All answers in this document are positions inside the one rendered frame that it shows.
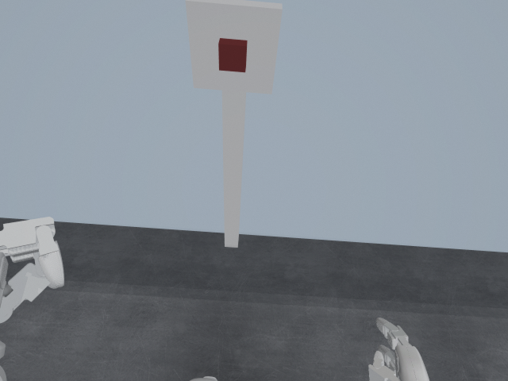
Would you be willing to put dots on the robot right hand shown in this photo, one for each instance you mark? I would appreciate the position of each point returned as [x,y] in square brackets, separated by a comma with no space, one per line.
[404,364]

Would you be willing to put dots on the button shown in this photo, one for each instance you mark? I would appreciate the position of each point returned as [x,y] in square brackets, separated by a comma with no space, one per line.
[232,55]

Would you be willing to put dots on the panel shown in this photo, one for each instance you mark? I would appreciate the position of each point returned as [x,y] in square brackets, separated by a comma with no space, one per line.
[258,23]

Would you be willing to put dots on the robot left hand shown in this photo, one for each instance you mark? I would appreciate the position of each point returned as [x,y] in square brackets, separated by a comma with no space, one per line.
[26,240]

